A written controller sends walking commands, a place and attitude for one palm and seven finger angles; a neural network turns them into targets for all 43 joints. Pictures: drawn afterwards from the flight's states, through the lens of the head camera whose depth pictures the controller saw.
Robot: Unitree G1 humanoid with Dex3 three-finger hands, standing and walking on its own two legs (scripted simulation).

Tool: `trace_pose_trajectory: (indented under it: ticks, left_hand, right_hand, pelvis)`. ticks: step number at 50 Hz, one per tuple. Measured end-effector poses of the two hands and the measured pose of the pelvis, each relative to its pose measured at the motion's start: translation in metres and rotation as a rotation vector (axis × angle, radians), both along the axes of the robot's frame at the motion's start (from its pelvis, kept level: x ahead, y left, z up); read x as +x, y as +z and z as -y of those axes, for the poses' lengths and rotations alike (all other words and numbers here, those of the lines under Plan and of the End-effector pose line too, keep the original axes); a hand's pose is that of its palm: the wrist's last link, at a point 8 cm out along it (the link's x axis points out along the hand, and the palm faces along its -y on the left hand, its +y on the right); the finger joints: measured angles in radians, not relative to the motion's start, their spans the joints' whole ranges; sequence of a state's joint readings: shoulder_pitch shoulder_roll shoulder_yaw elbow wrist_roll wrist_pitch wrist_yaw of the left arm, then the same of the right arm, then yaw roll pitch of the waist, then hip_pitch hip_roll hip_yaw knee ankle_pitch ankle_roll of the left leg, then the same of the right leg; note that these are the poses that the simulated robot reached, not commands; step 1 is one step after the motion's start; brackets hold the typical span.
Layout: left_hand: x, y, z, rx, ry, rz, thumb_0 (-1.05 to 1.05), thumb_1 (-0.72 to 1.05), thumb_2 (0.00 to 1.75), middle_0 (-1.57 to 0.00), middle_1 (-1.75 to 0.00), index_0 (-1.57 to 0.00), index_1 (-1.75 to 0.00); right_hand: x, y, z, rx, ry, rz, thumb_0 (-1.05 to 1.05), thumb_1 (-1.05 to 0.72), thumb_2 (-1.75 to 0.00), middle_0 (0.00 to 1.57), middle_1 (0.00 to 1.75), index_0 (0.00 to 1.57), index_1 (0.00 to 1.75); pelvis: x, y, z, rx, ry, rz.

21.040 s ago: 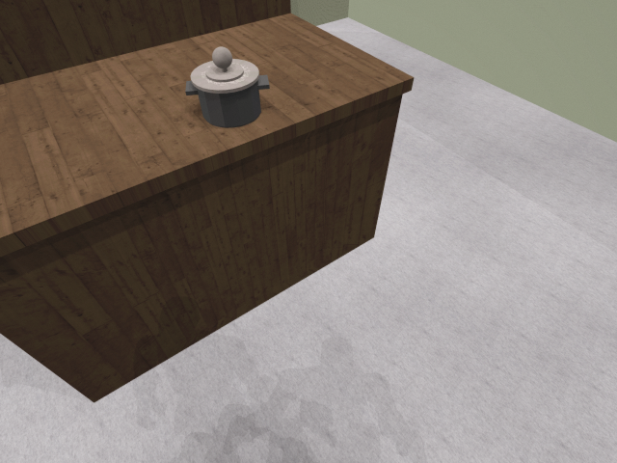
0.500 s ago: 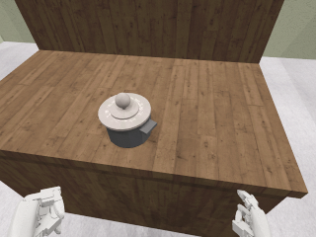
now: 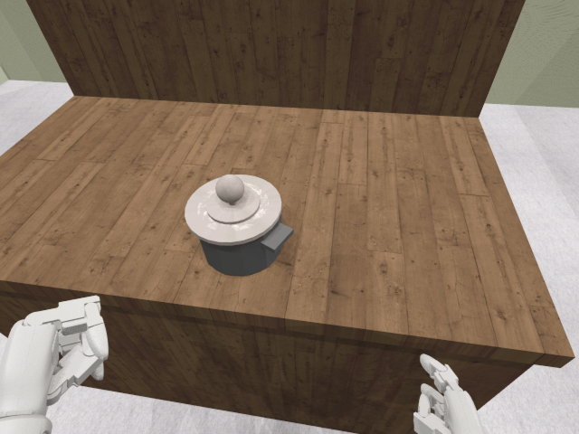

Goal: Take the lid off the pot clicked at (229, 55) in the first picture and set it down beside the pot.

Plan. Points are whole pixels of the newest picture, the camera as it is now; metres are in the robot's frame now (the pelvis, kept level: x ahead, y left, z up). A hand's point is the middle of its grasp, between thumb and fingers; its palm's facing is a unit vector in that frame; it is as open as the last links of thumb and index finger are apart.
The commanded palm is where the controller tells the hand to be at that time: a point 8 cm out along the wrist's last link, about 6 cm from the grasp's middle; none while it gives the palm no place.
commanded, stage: reach forward and open the fingers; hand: left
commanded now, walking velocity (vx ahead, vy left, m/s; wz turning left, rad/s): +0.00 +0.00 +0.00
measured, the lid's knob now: (230, 188) +0.44 +0.15 +0.11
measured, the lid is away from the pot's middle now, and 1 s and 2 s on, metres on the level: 0.00 0.00 0.00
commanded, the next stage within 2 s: move the open hand above the knob in 1.20 s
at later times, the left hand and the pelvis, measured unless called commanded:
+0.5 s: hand (79, 317) +0.20 +0.27 +0.12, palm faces -0.08 -0.04 -1.00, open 3.4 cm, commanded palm +0.18 +0.26 +0.18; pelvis +0.00 +0.00 +0.00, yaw -2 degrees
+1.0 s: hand (81, 269) +0.23 +0.26 +0.17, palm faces -0.09 +0.00 -1.00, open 9.1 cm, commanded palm +0.21 +0.25 +0.23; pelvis -0.05 +0.00 +0.00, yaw +0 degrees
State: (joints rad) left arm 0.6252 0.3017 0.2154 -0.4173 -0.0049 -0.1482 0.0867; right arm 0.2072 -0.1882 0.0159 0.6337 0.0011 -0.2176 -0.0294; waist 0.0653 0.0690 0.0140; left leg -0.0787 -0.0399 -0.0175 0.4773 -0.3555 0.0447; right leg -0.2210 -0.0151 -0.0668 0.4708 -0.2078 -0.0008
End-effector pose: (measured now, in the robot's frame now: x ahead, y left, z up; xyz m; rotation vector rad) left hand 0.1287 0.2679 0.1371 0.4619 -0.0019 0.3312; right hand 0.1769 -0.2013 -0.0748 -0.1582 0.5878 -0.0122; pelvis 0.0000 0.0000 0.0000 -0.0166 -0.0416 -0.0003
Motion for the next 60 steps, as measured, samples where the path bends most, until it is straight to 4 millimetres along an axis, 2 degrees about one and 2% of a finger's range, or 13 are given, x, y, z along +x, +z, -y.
trace_pose_trajectory:
  ticks: [6,13,16,19,27,31,35,38,44,49,53,57,60]
  left_hand:
    - [0.008,0.008,-0.001,0.000,-0.001,0.047,0.02,0.89,0.89,-1.31,-1.50,-1.30,-1.50]
    - [0.028,0.034,0.010,0.711,-0.017,-0.124,0.02,0.83,0.93,-1.29,-1.43,-1.28,-1.43]
    - [0.035,0.035,0.010,0.905,-0.039,-0.222,0.01,0.76,0.97,-1.27,-1.36,-1.26,-1.36]
    - [0.043,0.036,0.007,1.013,-0.071,-0.301,0.01,0.68,1.02,-1.25,-1.28,-1.24,-1.28]
    - [0.054,0.044,0.006,1.015,-0.185,-0.420,0.01,0.44,1.18,-1.17,-1.01,-1.16,-1.01]
    - [0.059,0.051,0.010,1.047,-0.259,-0.433,0.01,0.31,1.26,-1.13,-0.88,-1.12,-0.87]
    - [0.063,0.061,0.005,1.081,-0.287,-0.443,0.00,0.19,1.33,-1.08,-0.74,-1.08,-0.73]
    - [0.066,0.066,0.003,1.065,-0.295,-0.436,0.00,0.10,1.37,-1.05,-0.63,-1.04,-0.63]
    - [0.071,0.076,0.017,1.084,-0.340,-0.357,0.00,-0.07,1.44,-0.97,-0.42,-0.97,-0.42]
    - [0.083,0.089,0.010,1.096,-0.282,-0.341,0.00,-0.21,1.48,-0.92,-0.25,-0.91,-0.25]
    - [0.089,0.093,0.017,1.056,-0.276,-0.333,0.00,-0.28,1.51,-0.88,-0.17,-0.88,-0.16]
    - [0.093,0.096,0.032,1.104,-0.316,-0.323,0.00,-0.32,1.52,-0.87,-0.12,-0.86,-0.12]
    - [0.101,0.104,0.031,1.123,-0.296,-0.325,0.00,-0.33,1.53,-0.87,-0.10,-0.86,-0.10]
  right_hand:
    - [0.003,0.002,0.003,-0.012,0.007,0.000,0.01,-0.90,-0.90,0.20,0.30,0.20,0.30]
    - [0.016,-0.005,0.010,-0.035,0.049,-0.088,0.01,-0.90,-0.90,0.20,0.30,0.20,0.30]
    - [0.021,-0.009,0.014,-0.016,0.027,-0.128,0.01,-0.90,-0.90,0.20,0.30,0.20,0.30]
    - [0.024,-0.010,0.018,-0.004,0.013,-0.147,0.01,-0.90,-0.90,0.20,0.30,0.21,0.31]
    - [0.021,-0.008,0.023,0.007,-0.014,-0.135,0.01,-0.91,-0.90,0.20,0.30,0.22,0.32]
    - [0.016,-0.008,0.024,-0.009,-0.005,-0.134,0.01,-0.91,-0.90,0.20,0.30,0.21,0.31]
    - [0.007,-0.008,0.023,-0.011,0.004,-0.139,0.01,-0.91,-0.90,0.20,0.30,0.20,0.31]
    - [-0.001,-0.009,0.022,-0.010,0.008,-0.141,0.01,-0.91,-0.90,0.20,0.30,0.20,0.31]
    - [-0.016,-0.010,0.019,-0.007,0.011,-0.142,0.01,-0.91,-0.90,0.20,0.30,0.20,0.30]
    - [-0.026,-0.011,0.018,0.004,0.007,-0.153,0.01,-0.91,-0.90,0.20,0.30,0.20,0.30]
    - [-0.029,-0.012,0.018,0.020,0.004,-0.142,0.01,-0.91,-0.90,0.20,0.30,0.20,0.30]
    - [-0.030,-0.012,0.019,0.024,-0.002,-0.129,0.01,-0.91,-0.90,0.20,0.30,0.20,0.30]
    - [-0.031,-0.012,0.022,0.023,-0.005,-0.132,0.01,-0.91,-0.90,0.20,0.30,0.20,0.30]
  pelvis:
    - [0.000,0.000,0.000,-0.001,0.001,0.002]
    - [-0.005,-0.002,-0.001,0.009,-0.037,-0.048]
    - [-0.006,-0.002,-0.001,0.013,-0.051,-0.059]
    - [-0.006,-0.001,0.000,0.014,-0.049,-0.060]
    - [-0.005,0.002,0.002,0.007,-0.018,-0.039]
    - [-0.011,0.003,0.003,0.009,-0.006,-0.029]
    - [-0.019,0.004,0.003,0.012,0.000,-0.025]
    - [-0.025,0.005,0.003,0.014,0.004,-0.023]
    - [-0.036,0.004,0.001,0.020,0.004,-0.014]
    - [-0.045,0.003,0.002,0.027,0.000,-0.005]
    - [-0.050,0.002,0.001,0.032,-0.004,-0.003]
    - [-0.052,0.000,0.001,0.037,-0.008,0.001]
    - [-0.055,-0.001,0.004,0.039,-0.007,0.002]
